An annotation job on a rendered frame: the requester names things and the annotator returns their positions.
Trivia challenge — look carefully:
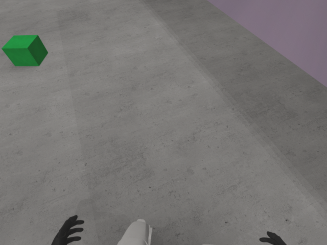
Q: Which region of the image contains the carton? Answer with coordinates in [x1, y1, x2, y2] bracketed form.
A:
[2, 35, 48, 66]

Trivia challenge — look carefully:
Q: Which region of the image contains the robot left hand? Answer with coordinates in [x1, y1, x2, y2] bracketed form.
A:
[51, 215, 84, 245]

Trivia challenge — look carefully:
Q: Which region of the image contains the left robot thigh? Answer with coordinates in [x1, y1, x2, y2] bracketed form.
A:
[117, 222, 152, 245]

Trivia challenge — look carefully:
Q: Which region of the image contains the robot right hand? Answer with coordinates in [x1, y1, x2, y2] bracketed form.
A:
[260, 231, 286, 245]

